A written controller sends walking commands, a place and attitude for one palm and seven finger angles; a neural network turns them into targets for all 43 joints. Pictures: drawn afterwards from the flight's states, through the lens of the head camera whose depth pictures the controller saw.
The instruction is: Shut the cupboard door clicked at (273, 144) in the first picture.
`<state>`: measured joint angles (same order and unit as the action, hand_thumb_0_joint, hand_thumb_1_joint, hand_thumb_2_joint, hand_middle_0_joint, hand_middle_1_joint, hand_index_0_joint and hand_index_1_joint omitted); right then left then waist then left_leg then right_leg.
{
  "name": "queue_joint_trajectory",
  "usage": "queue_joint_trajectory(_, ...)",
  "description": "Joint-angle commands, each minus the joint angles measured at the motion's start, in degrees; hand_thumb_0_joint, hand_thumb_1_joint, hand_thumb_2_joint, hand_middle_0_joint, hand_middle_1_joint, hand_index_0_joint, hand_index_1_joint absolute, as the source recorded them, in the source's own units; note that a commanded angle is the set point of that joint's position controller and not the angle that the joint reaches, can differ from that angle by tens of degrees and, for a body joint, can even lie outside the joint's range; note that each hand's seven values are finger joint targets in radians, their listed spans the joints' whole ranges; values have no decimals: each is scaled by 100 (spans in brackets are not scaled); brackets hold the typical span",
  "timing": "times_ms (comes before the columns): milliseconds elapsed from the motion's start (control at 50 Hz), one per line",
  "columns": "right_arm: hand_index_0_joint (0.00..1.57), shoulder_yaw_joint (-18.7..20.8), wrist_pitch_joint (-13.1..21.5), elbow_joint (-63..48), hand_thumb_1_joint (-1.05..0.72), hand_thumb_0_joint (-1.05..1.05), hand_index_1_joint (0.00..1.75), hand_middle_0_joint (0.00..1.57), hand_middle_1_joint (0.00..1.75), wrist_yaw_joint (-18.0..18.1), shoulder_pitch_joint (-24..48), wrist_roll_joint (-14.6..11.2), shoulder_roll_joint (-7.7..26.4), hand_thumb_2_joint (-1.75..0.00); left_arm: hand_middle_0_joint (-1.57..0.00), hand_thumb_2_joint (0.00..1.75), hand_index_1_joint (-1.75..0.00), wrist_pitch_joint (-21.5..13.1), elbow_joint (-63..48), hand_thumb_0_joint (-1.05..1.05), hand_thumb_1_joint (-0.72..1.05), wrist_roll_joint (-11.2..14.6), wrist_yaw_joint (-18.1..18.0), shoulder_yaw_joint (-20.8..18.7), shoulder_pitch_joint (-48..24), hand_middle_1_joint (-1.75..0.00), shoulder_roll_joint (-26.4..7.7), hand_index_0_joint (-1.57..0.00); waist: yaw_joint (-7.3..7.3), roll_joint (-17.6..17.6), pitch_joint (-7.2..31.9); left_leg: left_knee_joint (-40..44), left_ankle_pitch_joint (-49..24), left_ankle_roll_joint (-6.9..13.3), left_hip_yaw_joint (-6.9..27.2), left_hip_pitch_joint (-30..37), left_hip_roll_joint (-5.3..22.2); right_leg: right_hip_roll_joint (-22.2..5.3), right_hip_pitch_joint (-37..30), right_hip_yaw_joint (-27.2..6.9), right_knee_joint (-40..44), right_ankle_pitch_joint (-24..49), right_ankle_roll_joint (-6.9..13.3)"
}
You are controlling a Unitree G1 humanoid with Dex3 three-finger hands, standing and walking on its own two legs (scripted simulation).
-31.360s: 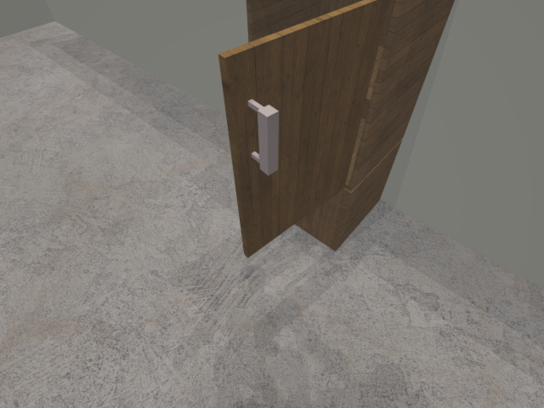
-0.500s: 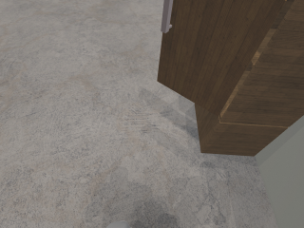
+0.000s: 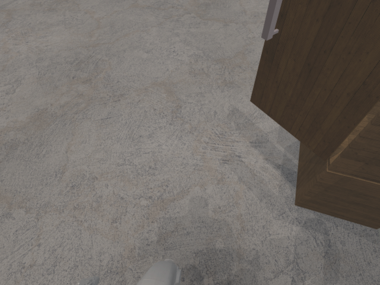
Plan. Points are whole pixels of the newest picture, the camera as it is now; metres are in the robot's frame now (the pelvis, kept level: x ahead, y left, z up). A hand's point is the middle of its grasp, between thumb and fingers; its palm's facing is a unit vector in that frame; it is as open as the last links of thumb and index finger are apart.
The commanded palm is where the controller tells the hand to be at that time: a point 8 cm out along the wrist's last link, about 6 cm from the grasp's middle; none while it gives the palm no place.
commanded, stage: walk to a spot facing it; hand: left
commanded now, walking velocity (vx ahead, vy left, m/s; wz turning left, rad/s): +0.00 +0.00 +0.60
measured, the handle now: (276, 15) +0.88 -0.26 +0.09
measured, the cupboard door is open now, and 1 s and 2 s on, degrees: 54 54 54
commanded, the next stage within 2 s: turn to face it in 1.40 s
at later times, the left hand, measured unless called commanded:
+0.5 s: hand out of the picture +0.05 +0.24 -0.16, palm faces +0.33 -0.90 -0.28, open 7.4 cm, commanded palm none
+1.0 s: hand out of the picture +0.00 +0.15 -0.18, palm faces +0.68 -0.71 -0.17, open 7.4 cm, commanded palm none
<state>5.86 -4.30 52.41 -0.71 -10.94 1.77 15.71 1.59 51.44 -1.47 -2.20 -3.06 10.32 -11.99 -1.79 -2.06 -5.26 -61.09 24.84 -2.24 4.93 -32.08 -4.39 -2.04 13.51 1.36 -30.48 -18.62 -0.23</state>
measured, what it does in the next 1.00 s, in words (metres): walks ahead, turning left: left foot, then right foot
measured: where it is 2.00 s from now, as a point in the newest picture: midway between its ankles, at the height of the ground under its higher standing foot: (144, 236)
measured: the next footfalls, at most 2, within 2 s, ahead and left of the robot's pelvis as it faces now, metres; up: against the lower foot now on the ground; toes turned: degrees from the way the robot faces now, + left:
left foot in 0.24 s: +0.04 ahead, +0.15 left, +0.00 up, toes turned +13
right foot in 0.54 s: +0.15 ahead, -0.10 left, +0.00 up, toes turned +17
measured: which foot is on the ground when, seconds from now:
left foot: up 0.00-0.22, down 0.24-0.54, up 0.56-1.00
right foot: down 0.00-0.24, up 0.26-0.52, down 0.54-1.00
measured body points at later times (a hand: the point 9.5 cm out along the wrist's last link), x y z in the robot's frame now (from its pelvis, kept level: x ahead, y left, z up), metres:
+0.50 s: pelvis +0.03 +0.00 +0.00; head +0.07 +0.01 +0.44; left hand +0.03 +0.28 -0.13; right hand +0.19 -0.21 -0.15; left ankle +0.00 +0.14 -0.74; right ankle +0.09 -0.12 -0.71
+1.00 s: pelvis +0.15 +0.06 -0.01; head +0.19 +0.11 +0.43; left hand -0.04 +0.19 -0.16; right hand +0.40 -0.05 -0.15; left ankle +0.16 +0.19 -0.72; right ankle +0.11 -0.11 -0.73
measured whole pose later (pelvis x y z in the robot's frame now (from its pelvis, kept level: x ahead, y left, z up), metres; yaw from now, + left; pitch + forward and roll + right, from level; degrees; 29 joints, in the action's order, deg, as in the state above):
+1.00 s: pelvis +0.15 +0.06 -0.01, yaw +39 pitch +0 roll +1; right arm 2.7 -1.5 52.0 -3.6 -5.1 2.0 11.8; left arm -2.9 58.1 -1.7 -0.6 -2.8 24.0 -8.5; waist 1.9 2.2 -7.7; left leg -40.3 17.7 2.6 -7.7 -27.8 1.4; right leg -9.8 -0.5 21.3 -29.6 -26.7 -4.3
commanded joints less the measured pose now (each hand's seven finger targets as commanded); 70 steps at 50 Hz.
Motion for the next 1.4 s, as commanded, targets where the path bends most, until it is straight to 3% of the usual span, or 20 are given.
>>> queue_joint_trajectory(0,20,-27,137,-550,-90,0,30,20,30,-65,166,-85,182,-90,-20,90,-30,-225,-432,0,90,-24,-63,-250,120,-30,-1023,-20,96,1318,473,53,114,-116,-475,-196,447,-1499,-988,-372,574,3696,776)
queue_joint_trajectory(100,20,-148,172,-692,-90,0,30,20,30,-97,663,-115,42,-90,-20,90,-30,-175,-239,0,90,-40,-29,-369,829,-30,-1291,-20,457,1575,591,1699,63,-16,-1023,496,324,-1561,-1416,-34,143,4535,582)
queue_joint_trajectory(160,20,-112,222,-581,-90,0,30,20,30,-71,236,-93,243,-90,-20,90,-30,-167,-291,0,90,-3,-14,-392,677,-30,-1302,-20,166,1491,699,2928,-756,89,-1081,1483,285,-1567,-1016,272,-509,4362,332)
queue_joint_trajectory(180,20,-51,265,-453,-90,0,30,20,30,-70,-215,-68,460,-90,-20,90,-30,-156,-331,0,90,44,-1,-369,617,-30,-1227,-20,-95,925,1023,3589,-1931,187,-806,2508,483,-1435,-427,532,-1331,3668,86)
queue_joint_trajectory(220,20,171,272,-276,-90,0,30,20,30,28,-987,-73,1409,-90,-20,90,-30,-100,-756,0,90,67,30,-154,216,-30,-639,-20,-451,-1605,1454,3673,-6215,1472,1908,3873,2729,-348,1860,378,-3498,-2028,-405)
queue_joint_trajectory(320,20,-14,276,-537,-90,0,30,20,30,149,35,36,941,-90,-20,90,-30,1,-642,0,90,2,177,-263,-71,-30,-748,-20,-73,-1025,472,4321,-788,1126,1272,2107,1748,-396,1725,-53,-3142,-869,-312)
queue_joint_trajectory(480,20,41,299,-610,-90,0,30,20,30,103,358,13,927,-90,-20,90,-30,-187,-364,0,90,-29,332,-257,795,-30,-677,-20,395,-601,383,3976,1189,955,1310,657,1159,269,-329,541,-407,-70,-326)
queue_joint_trajectory(500,20,14,316,-685,-90,0,30,20,30,94,498,-26,715,-90,-20,90,-30,-252,-238,0,90,-61,304,-327,1317,-30,-833,-20,676,46,440,3175,1314,769,960,-174,741,33,-1330,215,328,-312,-287)
queue_joint_trajectory(540,20,-86,365,-900,-90,0,30,20,30,28,724,-54,195,-90,-20,90,-30,-300,-242,0,90,-73,147,-403,1673,-30,-1577,-20,924,2222,227,-322,1107,274,-64,-1556,45,-2537,-1267,-3339,2449,-3025,536)
queue_joint_trajectory(580,20,2,314,-745,-90,0,30,20,30,-39,342,40,362,-90,-20,90,-30,-385,-450,0,90,-29,106,-357,759,-30,-1252,-20,263,1460,-97,-1360,45,261,275,-1299,560,-2479,-148,-3048,2574,-3107,645)
queue_joint_trajectory(620,20,2,264,-464,-90,0,30,20,30,-132,43,51,255,-90,-20,90,-30,-450,-455,0,90,-22,106,-246,261,-30,-844,-20,-69,1139,-157,-1526,-767,155,40,-944,819,-2005,116,-1413,2285,-1755,395)
queue_joint_trajectory(700,20,-111,312,-387,-90,0,30,20,30,-192,220,-22,-53,-90,-20,90,-30,-586,-97,0,90,-7,99,-198,1071,-30,-591,-20,193,992,282,-806,-1146,62,-491,-1035,758,-1534,-1233,278,1632,1713,341)
queue_joint_trajectory(880,20,-277,405,-677,-90,0,30,20,30,-289,1275,-28,-231,-90,-20,90,-30,-575,351,0,90,-56,74,-223,1719,-30,-702,-20,512,1170,-33,1639,-776,343,-1161,-619,819,-2001,-1899,1055,1182,3434,416)
queue_joint_trajectory(960,20,-133,503,-344,-90,0,30,20,30,-206,-192,9,144,-90,-20,90,-30,-569,259,0,90,14,123,-307,1286,-30,-1036,-20,-289,872,761,2652,-848,689,-1599,1955,148,-1859,-1170,1729,-825,4566,204)
queue_joint_trajectory(980,20,-12,524,-159,-90,0,30,20,30,-149,-1018,21,553,-90,-20,90,-30,-560,171,0,90,47,180,-302,1181,-30,-972,-20,-720,283,1321,3038,-1056,856,-999,3490,491,-1639,-113,1726,-2209,3257,31)
queue_joint_trajectory(1000,20,192,569,-49,-90,0,30,20,30,-66,-1567,58,1362,-90,-20,90,-30,-519,-115,0,90,105,293,-253,1115,-30,-619,-20,-863,-1491,1760,3512,-1562,1588,1888,4754,2272,-604,1971,1490,-4122,-1023,-333)
queue_joint_trajectory(1020,20,208,543,37,-90,0,30,20,30,30,-1913,-58,1583,-90,-20,90,-30,-462,-509,0,90,75,273,-188,342,-30,-733,-20,-1011,-986,1831,4096,-1996,1893,2860,4901,2734,-426,2756,519,-4886,-1580,-257)
queue_joint_trajectory(1060,20,84,597,-179,-90,0,30,20,30,96,-1066,-35,1179,-90,-20,90,-30,-467,-531,0,90,31,221,-251,155,-30,-527,-20,-526,-147,876,4448,-824,1623,2058,3172,2585,-761,2642,105,-4885,-847,-170)
queue_joint_trajectory(1120,20,-127,700,-385,-90,0,30,20,30,144,-111,-15,585,-90,-20,90,-30,-293,-110,0,90,-74,299,-260,759,-30,-432,-20,78,-582,323,4782,-330,1225,1148,1636,1851,-855,1938,-126,-4111,-80,-237)
queue_joint_trajectory(1380,20,-189,805,189,-90,0,30,20,30,184,-1170,-54,287,-90,-20,90,-30,-275,-602,0,90,4,352,-136,-740,-30,-357,-20,-72,-202,182,4857,-2640,1455,769,2816,1577,-433,2318,-42,-1573,1109,-389)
